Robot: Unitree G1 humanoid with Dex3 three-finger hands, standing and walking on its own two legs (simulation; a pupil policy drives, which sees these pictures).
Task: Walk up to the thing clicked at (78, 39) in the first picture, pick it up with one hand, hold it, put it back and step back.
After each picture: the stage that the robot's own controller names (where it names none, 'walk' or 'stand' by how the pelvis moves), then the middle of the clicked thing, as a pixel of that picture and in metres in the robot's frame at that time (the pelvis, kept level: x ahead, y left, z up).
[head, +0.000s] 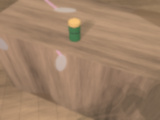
stand; (74, 30) +0.74 +0.06 -0.03
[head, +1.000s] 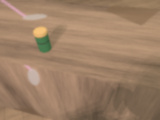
walk; (42, 40) +0.63 +0.24 -0.01
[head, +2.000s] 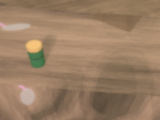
stand; (36, 54) +0.53 +0.22 -0.01
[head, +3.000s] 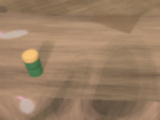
stand; (33, 63) +0.50 +0.23 -0.03
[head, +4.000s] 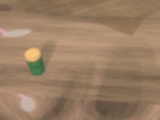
stand; (35, 62) +0.50 +0.22 -0.03
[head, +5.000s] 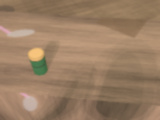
stand; (38, 62) +0.51 +0.22 -0.03
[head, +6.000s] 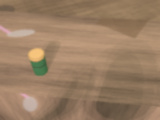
stand; (38, 62) +0.51 +0.21 -0.03
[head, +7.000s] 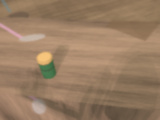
rise first; (47, 65) +0.50 +0.21 -0.03
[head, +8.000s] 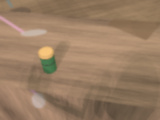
go down; (48, 60) +0.52 +0.21 -0.02
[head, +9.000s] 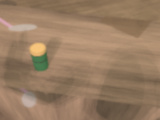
go down; (39, 57) +0.52 +0.19 -0.01
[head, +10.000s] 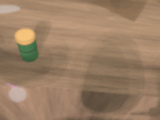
go down; (27, 46) +0.50 +0.19 +0.02
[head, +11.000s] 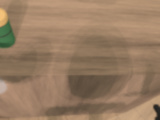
close in; (0, 29) +0.52 +0.21 +0.06
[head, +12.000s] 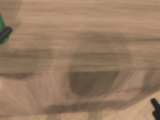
close; out of the picture +0.53 +0.21 +0.07
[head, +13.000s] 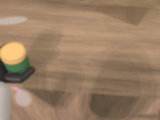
lift; (17, 63) +0.38 +0.20 +0.12
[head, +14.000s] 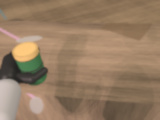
lift; (31, 64) +0.33 +0.17 +0.18
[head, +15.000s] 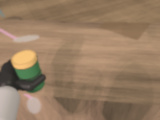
hold; (29, 72) +0.33 +0.17 +0.15
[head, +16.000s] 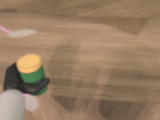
crouch; (33, 75) +0.33 +0.16 +0.12
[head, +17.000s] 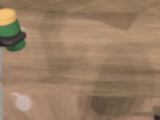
crouch; (10, 31) +0.46 +0.21 +0.19
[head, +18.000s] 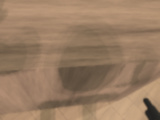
lower; out of the picture +0.55 +0.22 +0.08
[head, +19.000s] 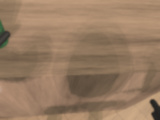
lower; out of the picture +0.51 +0.21 +0.07
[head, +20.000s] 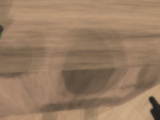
lower; out of the picture +0.53 +0.22 +0.07
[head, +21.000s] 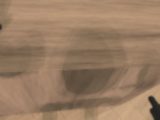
lower; out of the picture +0.53 +0.22 +0.07
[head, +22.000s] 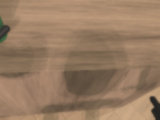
loosen; out of the picture +0.53 +0.21 +0.07
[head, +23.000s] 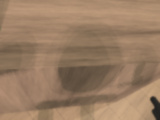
withdraw; out of the picture +0.54 +0.21 +0.08
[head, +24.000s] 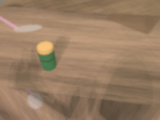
sink last; (47, 56) +0.51 +0.19 +0.02
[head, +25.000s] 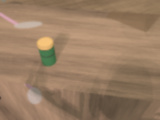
stand; (47, 52) +0.52 +0.19 +0.02
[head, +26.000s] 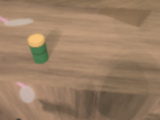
stand; (38, 49) +0.53 +0.20 +0.03
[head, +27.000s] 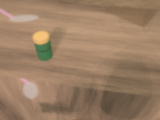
stand; (43, 46) +0.53 +0.19 +0.02
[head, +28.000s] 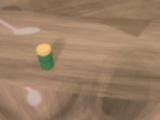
stand; (45, 57) +0.54 +0.19 -0.03
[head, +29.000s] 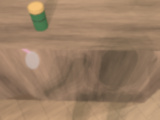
walk; (38, 17) +0.66 +0.21 +0.00
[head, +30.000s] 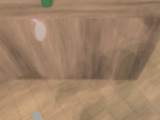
walk; out of the picture +0.92 +0.24 -0.01
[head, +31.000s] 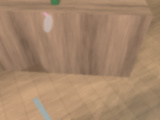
stand; out of the picture +1.16 +0.24 -0.01
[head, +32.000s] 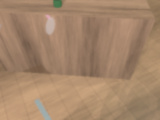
stand; out of the picture +1.15 +0.22 -0.03
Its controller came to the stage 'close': yes
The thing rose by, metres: 0.23
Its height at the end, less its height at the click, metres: +0.00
